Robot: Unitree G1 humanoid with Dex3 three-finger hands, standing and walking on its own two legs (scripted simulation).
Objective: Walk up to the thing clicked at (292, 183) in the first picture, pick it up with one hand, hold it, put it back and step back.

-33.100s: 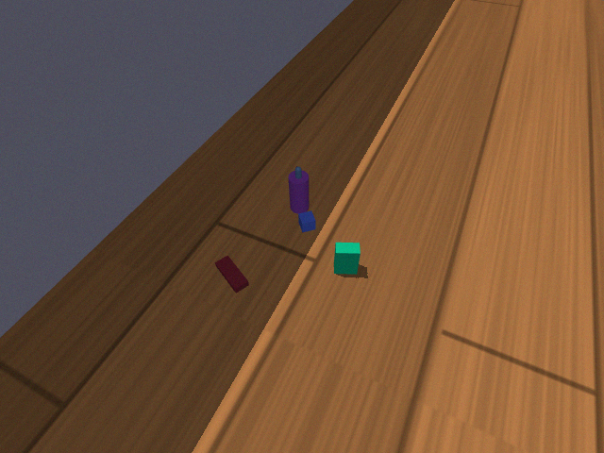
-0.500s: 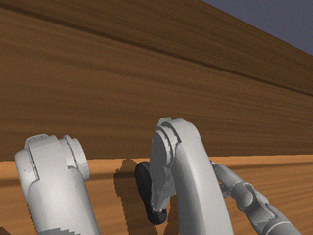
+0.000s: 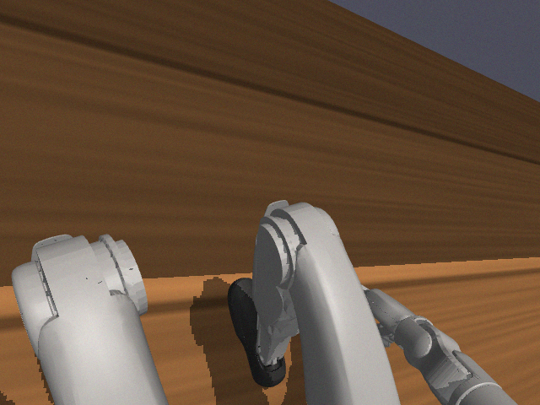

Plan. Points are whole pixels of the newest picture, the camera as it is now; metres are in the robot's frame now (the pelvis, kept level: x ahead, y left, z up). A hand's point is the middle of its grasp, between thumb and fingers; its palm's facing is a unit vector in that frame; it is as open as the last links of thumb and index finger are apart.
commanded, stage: rest palm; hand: left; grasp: from the side
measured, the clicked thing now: out of the picture +0.45 +0.36 -0.16
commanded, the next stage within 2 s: close in 0.30 s
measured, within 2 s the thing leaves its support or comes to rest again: leaves its support in 1.40 s
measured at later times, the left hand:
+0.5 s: hand out of the picture +0.41 +0.35 -0.16, palm faces +0.56 -0.83 +0.00, open 16.1 cm
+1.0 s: hand out of the picture +0.43 +0.36 -0.15, palm faces +0.56 -0.83 -0.01, open 11.3 cm
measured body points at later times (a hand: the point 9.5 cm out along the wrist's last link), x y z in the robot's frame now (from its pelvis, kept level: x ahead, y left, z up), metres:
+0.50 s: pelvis +0.00 +0.00 +0.00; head +0.22 +0.19 +0.34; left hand +0.38 +0.39 -0.15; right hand +0.19 -0.24 -0.04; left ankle +0.08 +0.13 -0.24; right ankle +0.13 -0.13 -0.24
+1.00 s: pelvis +0.00 +0.00 +0.00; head +0.23 +0.19 +0.34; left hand +0.39 +0.40 -0.15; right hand +0.18 -0.25 -0.03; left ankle +0.08 +0.13 -0.24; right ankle +0.13 -0.13 -0.24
